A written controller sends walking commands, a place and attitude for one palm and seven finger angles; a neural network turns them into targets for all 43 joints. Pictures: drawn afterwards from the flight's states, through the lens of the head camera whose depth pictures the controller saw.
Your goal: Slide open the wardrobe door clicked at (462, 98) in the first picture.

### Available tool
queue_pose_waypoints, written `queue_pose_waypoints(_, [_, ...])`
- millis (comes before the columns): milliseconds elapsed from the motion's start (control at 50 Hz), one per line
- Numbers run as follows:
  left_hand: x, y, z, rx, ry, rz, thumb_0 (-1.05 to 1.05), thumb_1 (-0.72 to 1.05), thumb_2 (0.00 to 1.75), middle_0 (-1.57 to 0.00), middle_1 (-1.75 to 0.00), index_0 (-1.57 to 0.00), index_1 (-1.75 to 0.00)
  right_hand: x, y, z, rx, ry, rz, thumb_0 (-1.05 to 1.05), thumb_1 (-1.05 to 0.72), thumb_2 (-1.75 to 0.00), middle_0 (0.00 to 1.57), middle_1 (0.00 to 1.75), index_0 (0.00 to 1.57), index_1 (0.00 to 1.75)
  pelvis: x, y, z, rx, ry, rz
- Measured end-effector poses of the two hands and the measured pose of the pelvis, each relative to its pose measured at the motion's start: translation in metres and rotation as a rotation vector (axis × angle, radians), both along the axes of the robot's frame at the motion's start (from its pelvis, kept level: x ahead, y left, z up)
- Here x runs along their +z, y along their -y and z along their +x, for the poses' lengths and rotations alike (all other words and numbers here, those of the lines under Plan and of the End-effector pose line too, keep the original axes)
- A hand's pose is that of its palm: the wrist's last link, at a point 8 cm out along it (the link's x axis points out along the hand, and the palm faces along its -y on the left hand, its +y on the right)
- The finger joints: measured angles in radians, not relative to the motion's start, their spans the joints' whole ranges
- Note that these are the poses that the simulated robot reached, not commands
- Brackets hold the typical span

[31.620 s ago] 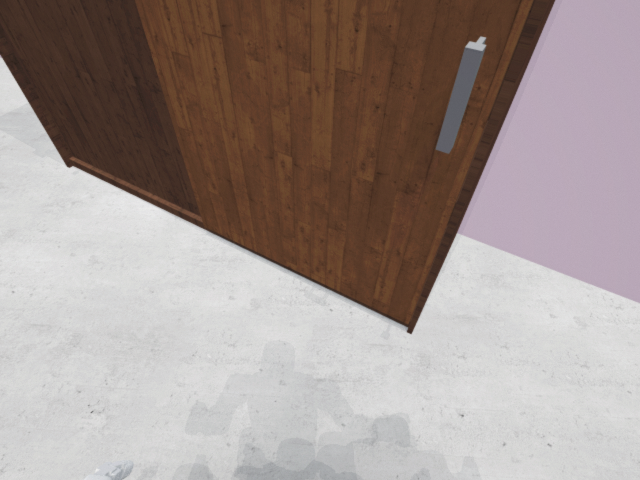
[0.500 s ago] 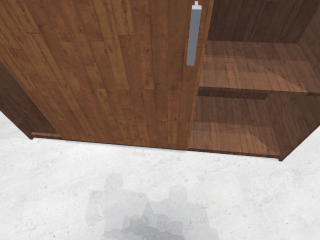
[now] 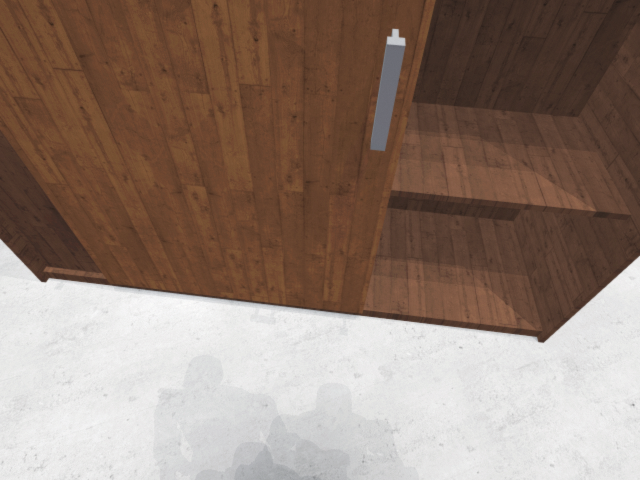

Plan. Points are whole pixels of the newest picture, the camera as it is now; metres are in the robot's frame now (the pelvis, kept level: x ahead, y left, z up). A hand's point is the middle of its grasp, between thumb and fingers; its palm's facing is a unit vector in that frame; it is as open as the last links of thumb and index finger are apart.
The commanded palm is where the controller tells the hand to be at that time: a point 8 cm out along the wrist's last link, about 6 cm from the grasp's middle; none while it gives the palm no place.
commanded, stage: let the arm hang, fingers relaxed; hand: right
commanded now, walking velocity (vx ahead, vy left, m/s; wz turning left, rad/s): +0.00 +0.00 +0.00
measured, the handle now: (386, 92) +0.71 -0.05 +0.12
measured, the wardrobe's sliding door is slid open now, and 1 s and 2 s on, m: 0.62 0.62 0.62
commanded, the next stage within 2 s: look to check the result in 0.24 s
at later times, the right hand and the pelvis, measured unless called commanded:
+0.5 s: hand out of the picture +0.03 -0.18 -0.17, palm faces +0.00 +0.98 -0.21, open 7.4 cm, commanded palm none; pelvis +0.01 +0.00 +0.00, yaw +0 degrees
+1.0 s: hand out of the picture +0.05 -0.19 -0.17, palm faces +0.00 +0.98 -0.22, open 7.4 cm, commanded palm none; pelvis +0.02 +0.00 +0.00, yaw +0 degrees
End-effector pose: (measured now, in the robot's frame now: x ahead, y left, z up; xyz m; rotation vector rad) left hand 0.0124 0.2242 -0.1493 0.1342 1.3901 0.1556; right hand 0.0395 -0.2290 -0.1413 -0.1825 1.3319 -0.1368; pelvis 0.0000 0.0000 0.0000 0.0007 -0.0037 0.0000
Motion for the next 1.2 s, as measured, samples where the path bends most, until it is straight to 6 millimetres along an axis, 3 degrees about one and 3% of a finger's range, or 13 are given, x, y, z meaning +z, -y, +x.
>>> queue_pose_waypoints(160, [0.004,-0.005,0.012,-0.001,0.028,0.013,0.00,0.91,0.90,-0.20,-0.30,-0.20,-0.30,-0.001,-0.003,0.010,0.005,0.022,0.008,0.00,-0.92,-0.90,0.20,0.30,0.20,0.30,0.001,-0.002,0.003,0.003,0.000,0.000])
queue_pose_waypoints(600, [0.006,-0.006,0.016,-0.007,-0.001,0.020,0.00,0.90,0.90,-0.20,-0.30,-0.20,-0.30,-0.001,0.002,-0.013,-0.021,-0.066,0.003,0.00,-0.90,-0.90,0.20,0.30,0.20,0.30,0.003,-0.001,0.013,0.005,0.001,0.001])
queue_pose_waypoints(1200, [0.012,-0.022,0.033,-0.017,0.041,0.054,0.00,0.90,0.90,-0.20,-0.30,-0.20,-0.30,0.005,0.014,0.014,-0.003,0.002,-0.024,0.00,-0.90,-0.90,0.20,0.30,0.20,0.30,0.004,-0.002,0.018,0.006,0.009,-0.001])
